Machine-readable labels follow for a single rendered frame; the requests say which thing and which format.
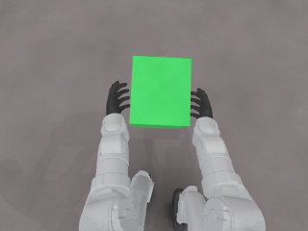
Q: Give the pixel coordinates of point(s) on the robot left forearm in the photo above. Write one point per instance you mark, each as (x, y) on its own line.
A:
(111, 177)

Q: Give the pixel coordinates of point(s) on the left robot hand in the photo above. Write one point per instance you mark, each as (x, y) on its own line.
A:
(112, 106)

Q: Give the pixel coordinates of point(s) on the carton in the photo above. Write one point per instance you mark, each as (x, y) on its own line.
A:
(160, 92)

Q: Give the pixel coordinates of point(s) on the right robot thigh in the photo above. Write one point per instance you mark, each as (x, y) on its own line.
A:
(191, 206)

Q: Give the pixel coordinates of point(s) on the robot right upper arm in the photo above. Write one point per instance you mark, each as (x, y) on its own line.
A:
(230, 213)

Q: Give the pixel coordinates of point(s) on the robot right forearm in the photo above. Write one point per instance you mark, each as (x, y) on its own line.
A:
(218, 174)

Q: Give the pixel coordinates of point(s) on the robot left shin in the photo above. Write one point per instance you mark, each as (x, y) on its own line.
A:
(143, 173)

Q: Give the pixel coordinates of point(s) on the right robot hand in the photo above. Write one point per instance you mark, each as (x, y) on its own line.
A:
(205, 109)

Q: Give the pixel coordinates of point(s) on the robot left upper arm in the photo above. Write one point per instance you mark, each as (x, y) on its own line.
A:
(112, 214)

